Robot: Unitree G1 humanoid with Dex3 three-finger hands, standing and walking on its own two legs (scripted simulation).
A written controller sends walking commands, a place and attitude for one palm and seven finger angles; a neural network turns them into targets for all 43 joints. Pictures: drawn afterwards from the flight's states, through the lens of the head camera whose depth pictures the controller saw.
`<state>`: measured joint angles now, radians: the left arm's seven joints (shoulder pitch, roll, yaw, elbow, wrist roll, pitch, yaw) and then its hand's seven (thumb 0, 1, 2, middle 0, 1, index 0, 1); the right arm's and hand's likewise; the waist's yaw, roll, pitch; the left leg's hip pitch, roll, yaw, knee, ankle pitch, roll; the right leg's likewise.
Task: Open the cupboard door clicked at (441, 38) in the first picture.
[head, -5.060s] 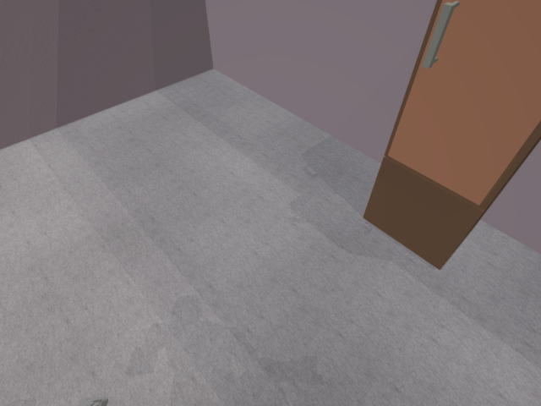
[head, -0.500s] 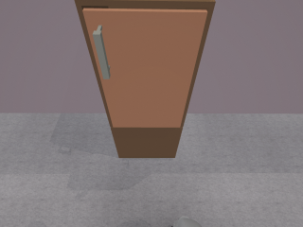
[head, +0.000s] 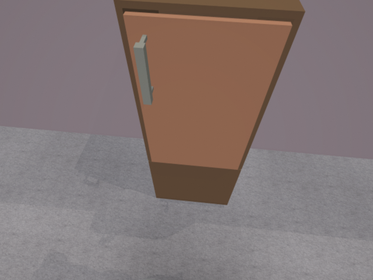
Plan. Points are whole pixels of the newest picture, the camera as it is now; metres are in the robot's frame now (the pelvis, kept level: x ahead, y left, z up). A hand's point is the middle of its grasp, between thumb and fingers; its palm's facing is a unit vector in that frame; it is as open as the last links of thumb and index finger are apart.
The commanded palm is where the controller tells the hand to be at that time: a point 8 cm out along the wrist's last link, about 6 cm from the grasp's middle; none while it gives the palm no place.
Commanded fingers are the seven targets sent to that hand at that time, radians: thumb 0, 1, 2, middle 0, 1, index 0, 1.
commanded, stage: come to a stop and stand still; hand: left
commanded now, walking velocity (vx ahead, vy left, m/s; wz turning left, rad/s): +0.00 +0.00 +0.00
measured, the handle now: (146, 71) +0.56 +0.15 +0.13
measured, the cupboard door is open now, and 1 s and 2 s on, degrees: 0 0 0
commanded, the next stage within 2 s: look again from close up in 0.90 s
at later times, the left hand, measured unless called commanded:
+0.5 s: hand out of the picture -0.01 +0.19 -0.17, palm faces +0.01 -0.98 -0.19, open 7.4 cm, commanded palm none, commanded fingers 0.00 0.90 0.90 -0.20 -0.30 -0.20 -0.30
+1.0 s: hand out of the picture -0.05 +0.16 -0.17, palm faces +0.02 -0.99 -0.14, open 7.3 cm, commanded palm none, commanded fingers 0.00 0.90 0.90 -0.20 -0.30 -0.20 -0.30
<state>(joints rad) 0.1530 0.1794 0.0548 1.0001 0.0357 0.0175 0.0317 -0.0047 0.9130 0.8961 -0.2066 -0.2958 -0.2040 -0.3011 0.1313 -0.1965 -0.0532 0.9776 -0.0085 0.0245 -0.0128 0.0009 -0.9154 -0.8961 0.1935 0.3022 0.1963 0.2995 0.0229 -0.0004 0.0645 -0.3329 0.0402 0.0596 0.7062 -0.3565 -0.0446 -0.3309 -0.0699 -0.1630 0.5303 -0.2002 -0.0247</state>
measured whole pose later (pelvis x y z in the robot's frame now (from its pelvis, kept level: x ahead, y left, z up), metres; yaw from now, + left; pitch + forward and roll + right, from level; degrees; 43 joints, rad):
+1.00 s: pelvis -0.03 +0.01 +0.01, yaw -1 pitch -1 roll +0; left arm 0.32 0.10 0.00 1.16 0.01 -0.01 0.04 0.00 0.91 0.90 -0.20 -0.30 -0.20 -0.30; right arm 0.34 -0.10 0.00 1.18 0.00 -0.01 -0.03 0.00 -0.91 -0.90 0.20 0.30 0.20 0.30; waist -0.01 0.00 0.03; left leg -0.20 0.02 0.10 0.40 -0.18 0.01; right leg -0.16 -0.02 -0.05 0.42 -0.23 0.00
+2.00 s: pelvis -0.01 +0.02 +0.01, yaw -1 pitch -1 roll +0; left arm 0.28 0.17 0.00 1.10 0.02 -0.01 0.03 0.00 0.91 0.90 -0.20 -0.30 -0.20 -0.30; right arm 0.24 -0.17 0.01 1.12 -0.01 -0.03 -0.02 0.01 -0.92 -0.90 0.20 0.30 0.20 0.30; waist 0.01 -0.01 0.03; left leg -0.20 0.01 0.11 0.45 -0.24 0.03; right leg -0.16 -0.04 -0.03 0.46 -0.29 0.01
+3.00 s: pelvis -0.01 -0.01 +0.01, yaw -1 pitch +0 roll +1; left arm 0.28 0.17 0.00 1.11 0.02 -0.02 0.03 0.00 0.91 0.90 -0.20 -0.30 -0.20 -0.30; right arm 0.23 -0.17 0.01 1.14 -0.01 -0.02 -0.02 0.01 -0.92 -0.90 0.20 0.30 0.20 0.30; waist 0.01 -0.01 0.02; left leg -0.18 0.04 0.09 0.41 -0.22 -0.01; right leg -0.14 0.00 -0.05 0.43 -0.28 -0.02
